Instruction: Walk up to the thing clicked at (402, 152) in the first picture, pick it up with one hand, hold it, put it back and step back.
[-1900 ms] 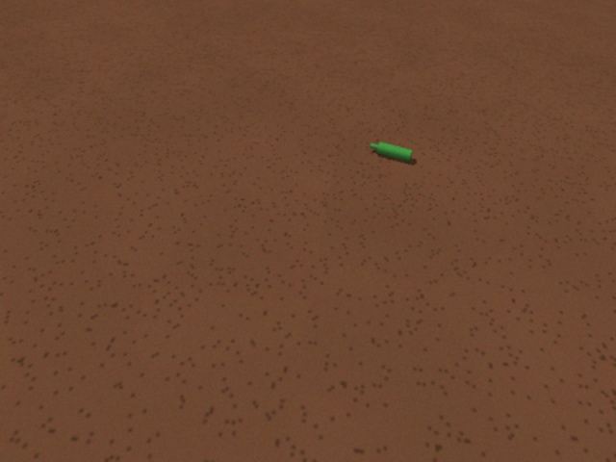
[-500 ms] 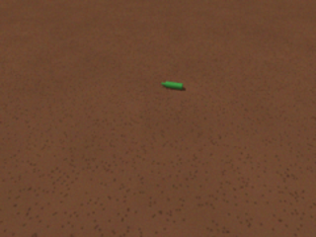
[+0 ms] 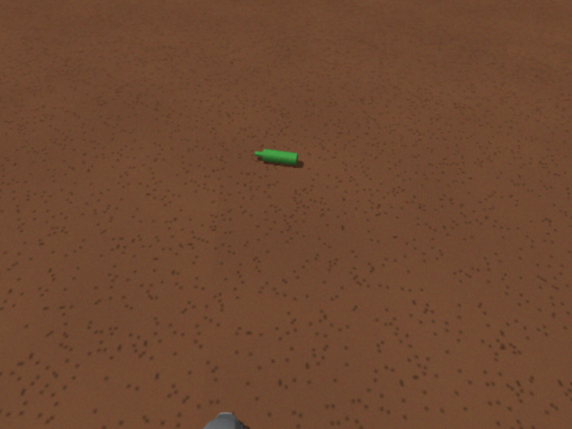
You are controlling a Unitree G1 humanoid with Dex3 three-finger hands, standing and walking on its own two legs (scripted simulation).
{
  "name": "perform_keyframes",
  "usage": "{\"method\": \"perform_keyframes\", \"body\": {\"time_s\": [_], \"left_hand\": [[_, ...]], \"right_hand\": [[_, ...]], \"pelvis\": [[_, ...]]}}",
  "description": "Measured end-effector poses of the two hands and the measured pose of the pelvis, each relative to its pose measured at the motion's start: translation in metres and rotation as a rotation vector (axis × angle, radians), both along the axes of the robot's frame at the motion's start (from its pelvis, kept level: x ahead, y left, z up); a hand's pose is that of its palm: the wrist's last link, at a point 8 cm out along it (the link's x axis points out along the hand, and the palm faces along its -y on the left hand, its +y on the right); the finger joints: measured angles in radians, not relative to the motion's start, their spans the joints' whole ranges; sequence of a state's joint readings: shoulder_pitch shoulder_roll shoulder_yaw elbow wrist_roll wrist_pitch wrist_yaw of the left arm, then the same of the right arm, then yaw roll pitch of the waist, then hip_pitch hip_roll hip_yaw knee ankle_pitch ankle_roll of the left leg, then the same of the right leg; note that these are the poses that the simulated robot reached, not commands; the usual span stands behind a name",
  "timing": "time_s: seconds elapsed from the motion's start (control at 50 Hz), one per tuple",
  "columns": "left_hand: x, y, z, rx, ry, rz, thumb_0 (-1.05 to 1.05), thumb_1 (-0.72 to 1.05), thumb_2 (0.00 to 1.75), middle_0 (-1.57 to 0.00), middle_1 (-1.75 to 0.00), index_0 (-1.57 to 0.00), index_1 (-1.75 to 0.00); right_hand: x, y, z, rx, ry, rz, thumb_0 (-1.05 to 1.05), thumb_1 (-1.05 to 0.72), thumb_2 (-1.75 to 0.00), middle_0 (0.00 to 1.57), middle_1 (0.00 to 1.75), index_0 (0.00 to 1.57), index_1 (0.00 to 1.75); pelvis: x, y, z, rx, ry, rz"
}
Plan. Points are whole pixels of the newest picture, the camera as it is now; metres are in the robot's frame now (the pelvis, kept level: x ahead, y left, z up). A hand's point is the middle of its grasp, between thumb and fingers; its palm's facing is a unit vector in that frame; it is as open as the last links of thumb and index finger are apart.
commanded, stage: walk up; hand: left
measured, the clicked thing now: (275, 156) +1.56 +0.16 -0.74
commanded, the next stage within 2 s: none
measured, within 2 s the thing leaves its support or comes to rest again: neither
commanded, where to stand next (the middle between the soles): +1.15 -0.01 m, yaw -6 degrees
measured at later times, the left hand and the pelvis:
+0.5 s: hand (168, 267) +0.43 +0.27 -0.12, palm faces -0.17 -0.90 -0.40, open 7.3 cm; pelvis +0.29 +0.00 -0.01, yaw -5 degrees
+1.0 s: hand (172, 231) +0.56 +0.31 -0.16, palm faces -0.09 -0.92 -0.38, open 7.3 cm; pelvis +0.52 +0.02 -0.01, yaw -5 degrees
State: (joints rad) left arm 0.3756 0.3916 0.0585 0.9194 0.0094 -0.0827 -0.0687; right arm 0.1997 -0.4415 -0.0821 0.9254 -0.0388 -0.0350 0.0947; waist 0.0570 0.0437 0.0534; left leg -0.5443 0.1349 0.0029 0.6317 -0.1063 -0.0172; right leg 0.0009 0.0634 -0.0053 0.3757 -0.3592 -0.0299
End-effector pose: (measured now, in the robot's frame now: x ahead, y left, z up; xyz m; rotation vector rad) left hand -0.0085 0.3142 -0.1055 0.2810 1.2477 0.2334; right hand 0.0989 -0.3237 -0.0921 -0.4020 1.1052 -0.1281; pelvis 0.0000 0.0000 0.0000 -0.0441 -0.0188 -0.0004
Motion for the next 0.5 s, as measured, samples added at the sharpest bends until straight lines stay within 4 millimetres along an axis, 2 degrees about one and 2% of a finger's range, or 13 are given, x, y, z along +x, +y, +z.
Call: {"method": "perform_keyframes", "body": {"time_s": [0.1,0.16,0.24,0.32,0.42,0.5], "left_hand": [[0.08,0.032,-0.022,0.018,0.016,-0.026,0.0,0.9,0.9,-0.2,-0.3,-0.21,-0.3],[0.137,0.039,-0.018,0.023,0.006,-0.074,0.0,0.91,0.9,-0.2,-0.3,-0.21,-0.3],[0.221,0.042,0.0,0.023,-0.07,-0.154,0.0,0.91,0.9,-0.2,-0.3,-0.21,-0.3],[0.299,0.039,0.016,0.025,-0.165,-0.198,0.0,0.91,0.9,-0.2,-0.3,-0.21,-0.3],[0.382,0.019,0.027,0.031,-0.204,-0.263,0.0,0.91,0.9,-0.2,-0.3,-0.2,-0.3],[0.44,-0.002,0.024,0.055,-0.215,-0.287,0.0,0.91,0.9,-0.2,-0.3,-0.21,-0.3]], "right_hand": [[0.078,0.024,-0.002,-0.031,-0.059,-0.003,0.01,-0.9,-0.9,0.2,0.3,0.2,0.3],[0.106,0.038,0.006,-0.014,-0.125,-0.032,0.01,-0.9,-0.9,0.2,0.3,0.2,0.3],[0.119,0.046,0.017,0.004,-0.137,-0.106,0.01,-0.9,-0.9,0.2,0.3,0.2,0.3],[0.123,0.041,0.014,0.006,-0.072,-0.148,0.01,-0.9,-0.9,0.2,0.3,0.2,0.3],[0.14,0.023,-0.003,0.014,0.004,-0.191,0.01,-0.9,-0.9,0.2,0.3,0.2,0.3],[0.17,0.001,-0.027,0.03,0.044,-0.222,0.01,-0.9,-0.9,0.2,0.3,0.2,0.3]], "pelvis": [[0.067,0.022,-0.015,0.05,0.002,-0.016],[0.098,0.032,-0.01,0.035,-0.002,-0.04],[0.142,0.035,0.004,0.037,-0.015,-0.063],[0.184,0.033,0.007,0.052,-0.026,-0.069],[0.237,0.023,0.003,0.07,-0.029,-0.087],[0.287,0.004,-0.011,0.081,-0.022,-0.09]]}}
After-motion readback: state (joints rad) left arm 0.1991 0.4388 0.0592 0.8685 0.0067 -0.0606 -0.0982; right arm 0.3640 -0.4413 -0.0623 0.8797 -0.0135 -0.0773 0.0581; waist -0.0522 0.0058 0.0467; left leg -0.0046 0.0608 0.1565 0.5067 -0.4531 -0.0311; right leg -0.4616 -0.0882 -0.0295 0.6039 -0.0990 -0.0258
